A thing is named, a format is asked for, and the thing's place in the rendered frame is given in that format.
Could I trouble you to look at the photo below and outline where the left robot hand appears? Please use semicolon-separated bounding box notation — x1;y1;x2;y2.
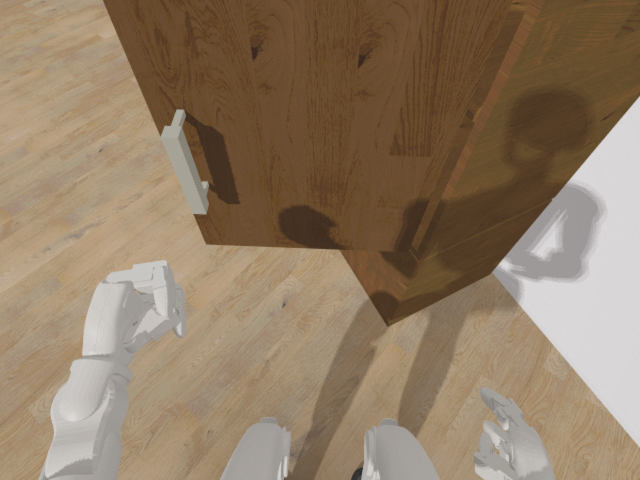
82;260;186;366

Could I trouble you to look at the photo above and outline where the robot right thigh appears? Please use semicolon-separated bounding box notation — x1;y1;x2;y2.
364;425;440;480

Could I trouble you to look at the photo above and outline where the right robot hand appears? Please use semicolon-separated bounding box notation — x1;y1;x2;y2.
474;387;556;480

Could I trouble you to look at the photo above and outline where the handle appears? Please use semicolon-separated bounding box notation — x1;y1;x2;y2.
160;109;209;214

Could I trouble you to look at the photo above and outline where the robot thigh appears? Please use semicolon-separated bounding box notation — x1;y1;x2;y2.
364;425;440;480
220;423;291;480

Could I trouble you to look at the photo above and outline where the robot left forearm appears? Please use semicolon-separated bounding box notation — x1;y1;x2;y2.
38;356;132;480

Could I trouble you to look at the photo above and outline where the cupboard door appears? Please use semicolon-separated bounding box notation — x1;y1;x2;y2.
103;0;513;252

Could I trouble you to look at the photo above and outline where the robot left thigh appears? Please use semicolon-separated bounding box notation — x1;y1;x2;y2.
220;423;291;480

